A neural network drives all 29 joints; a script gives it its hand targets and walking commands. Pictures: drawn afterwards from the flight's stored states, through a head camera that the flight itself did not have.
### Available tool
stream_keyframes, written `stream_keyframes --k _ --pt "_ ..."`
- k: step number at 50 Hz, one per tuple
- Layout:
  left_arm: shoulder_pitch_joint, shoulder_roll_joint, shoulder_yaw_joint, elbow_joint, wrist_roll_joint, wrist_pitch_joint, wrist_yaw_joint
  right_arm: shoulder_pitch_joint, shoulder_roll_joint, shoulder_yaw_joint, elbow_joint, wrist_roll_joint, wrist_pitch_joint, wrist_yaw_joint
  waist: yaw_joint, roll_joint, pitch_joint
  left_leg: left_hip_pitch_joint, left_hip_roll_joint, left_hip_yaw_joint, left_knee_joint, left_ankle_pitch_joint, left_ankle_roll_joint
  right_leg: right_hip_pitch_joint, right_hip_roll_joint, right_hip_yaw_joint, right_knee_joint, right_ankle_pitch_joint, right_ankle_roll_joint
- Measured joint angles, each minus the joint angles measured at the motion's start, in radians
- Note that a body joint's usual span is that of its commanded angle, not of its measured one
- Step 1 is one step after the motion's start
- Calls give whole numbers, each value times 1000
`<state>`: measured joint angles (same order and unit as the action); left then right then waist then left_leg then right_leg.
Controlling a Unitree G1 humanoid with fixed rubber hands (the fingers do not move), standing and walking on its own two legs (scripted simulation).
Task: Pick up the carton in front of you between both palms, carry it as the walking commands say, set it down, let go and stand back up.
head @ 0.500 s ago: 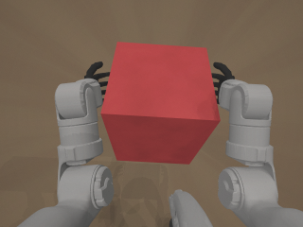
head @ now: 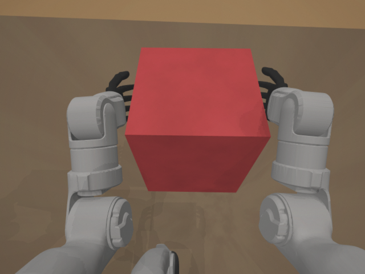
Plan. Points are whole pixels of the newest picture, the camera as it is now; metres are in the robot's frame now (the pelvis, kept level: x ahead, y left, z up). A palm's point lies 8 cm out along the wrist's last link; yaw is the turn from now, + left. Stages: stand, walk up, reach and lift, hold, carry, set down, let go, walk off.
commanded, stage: carry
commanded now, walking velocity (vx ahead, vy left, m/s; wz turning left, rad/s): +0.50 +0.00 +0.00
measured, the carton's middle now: (193, 127) +0.38 +0.03 +0.11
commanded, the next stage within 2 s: none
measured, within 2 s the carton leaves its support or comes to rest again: neither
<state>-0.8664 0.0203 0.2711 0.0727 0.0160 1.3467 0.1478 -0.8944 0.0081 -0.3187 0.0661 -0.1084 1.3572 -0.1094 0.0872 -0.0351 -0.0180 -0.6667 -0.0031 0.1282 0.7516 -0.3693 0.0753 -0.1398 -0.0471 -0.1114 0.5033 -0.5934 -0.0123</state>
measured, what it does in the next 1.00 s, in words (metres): climbs: right foot 0.04 m higher, then left foot 0.04 m higher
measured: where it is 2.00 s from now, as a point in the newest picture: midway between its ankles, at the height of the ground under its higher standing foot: (202, 87)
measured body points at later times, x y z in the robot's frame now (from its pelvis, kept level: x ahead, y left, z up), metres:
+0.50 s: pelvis +0.32 -0.02 +0.07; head +0.34 -0.01 +0.51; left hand +0.70 +0.14 +0.21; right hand +0.72 -0.16 +0.22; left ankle +0.20 +0.09 -0.56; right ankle +0.39 -0.09 -0.65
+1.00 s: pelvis +0.63 +0.02 +0.13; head +0.67 +0.02 +0.58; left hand +1.03 +0.13 +0.27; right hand +0.99 -0.17 +0.26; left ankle +0.63 +0.10 -0.60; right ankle +0.65 -0.10 -0.50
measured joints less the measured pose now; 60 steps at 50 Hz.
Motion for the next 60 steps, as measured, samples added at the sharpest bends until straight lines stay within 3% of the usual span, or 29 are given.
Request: stream_keyframes --k 2,4,6,9,13,16,19,21,24,26,29,32,35,38,40,42,44,46,50,54,57,59,60 --pt "2 22 10 32 0 -6 -11 -5 10 21 55 -10 -27 0 -51 -20 -1 48 -25 26 23 -9 3 -47 -36 35 230 6 3" --pt "15 26 17 66 7 -10 -20 17 12 44 88 -12 -38 0 -103 4 -3 97 -28 17 20 -65 5 -171 8 105 565 44 -4" --pt "19 14 15 83 28 0 -25 54 3 64 85 9 -30 -10 -144 22 2 160 -28 4 -42 -72 -5 -305 39 120 793 80 -17" --pt "21 -7 20 63 54 18 -25 87 -13 77 56 55 -21 -23 -186 38 23 256 -19 -9 -143 -73 -6 -467 48 105 853 118 -28" --pt "22 -28 34 -11 74 24 -25 79 -22 70 11 90 -27 -38 -212 45 39 368 -6 -16 -234 -101 -13 -608 30 75 700 112 -29" --pt "19 -37 39 -55 83 23 -26 53 -26 61 1 98 -35 -40 -207 51 26 451 4 -19 -285 -137 -31 -617 18 43 453 169 -31" --pt "4 -40 31 -34 89 15 -26 26 -43 49 26 103 -34 -38 -169 76 1 513 43 -29 -240 -217 -55 -514 47 -33 215 245 -59" --pt "-7 -47 8 15 97 -11 -26 23 -65 39 52 101 -39 -27 -120 93 -2 460 72 -67 -10 -221 -56 -470 68 -60 240 235 -69" --pt "21 -43 -27 51 88 -12 -18 26 -64 29 96 76 -31 -12 -50 61 -3 270 13 -137 443 -159 -46 -390 72 -49 206 173 -68" --pt "46 -30 -41 45 61 1 -12 22 -51 23 105 56 -14 -10 -15 46 3 150 -2 -131 578 -110 -35 -328 68 -38 141 173 -55" --pt "55 -14 -44 18 22 13 1 15 -33 14 76 33 6 -10 22 34 21 8 2 -114 582 -84 -25 -238 58 -29 63 160 -53" --pt "36 -8 -33 -7 3 13 10 8 -19 2 24 18 15 -9 39 33 29 -88 23 -96 472 -78 -26 -158 51 -25 10 130 -45" --pt "6 -7 -21 6 1 5 11 4 -13 -8 0 8 16 -8 36 27 12 -100 41 -70 243 -44 -27 -77 42 -21 -33 90 -28" --pt "-15 4 -12 52 3 3 9 -4 -11 -5 39 -1 7 -4 4 2 -17 -10 14 -4 13 -13 -4 -8 3 -11 -8 13 0" --pt "-13 25 0 86 4 -4 -2 -13 -2 13 99 -10 -21 -4 -42 -18 -21 44 -11 29 13 21 2 -41 -43 14 189 8 5" --pt "3 31 9 120 12 -14 -15 8 5 39 138 -15 -40 -5 -98 4 -22 91 -16 24 24 -49 2 -164 -7 92 525 48 2" --pt "11 22 10 138 30 -7 -20 50 -2 62 133 6 -35 -8 -139 21 -15 152 -17 12 -31 -71 -6 -302 27 118 777 80 -13" --pt "16 7 9 130 51 5 -22 83 -13 79 111 37 -26 -21 -169 30 -1 215 -14 3 -98 -68 -12 -421 37 113 861 112 -24" --pt "23 -14 19 56 70 19 -23 92 -24 81 56 81 -24 -39 -202 38 25 328 -3 -5 -196 -89 -14 -596 24 87 789 118 -30" --pt "21 -26 31 -23 79 22 -23 59 -27 70 22 95 -31 -46 -202 41 20 437 5 -8 -272 -130 -32 -645 1 49 512 176 -28" --pt "9 -29 29 -23 83 19 -23 31 -38 58 36 98 -30 -46 -170 67 -4 509 39 -16 -269 -196 -59 -558 26 -22 267 226 -47" --pt "-10 -34 9 24 90 -3 -18 20 -58 48 58 96 -32 -38 -131 88 -9 485 83 -36 -96 -218 -64 -494 50 -61 237 275 -61" --pt "-13 -40 -3 50 96 -15 -18 23 -67 42 71 92 -35 -30 -104 82 -10 434 75 -73 61 -186 -67 -476 54 -64 257 239 -64"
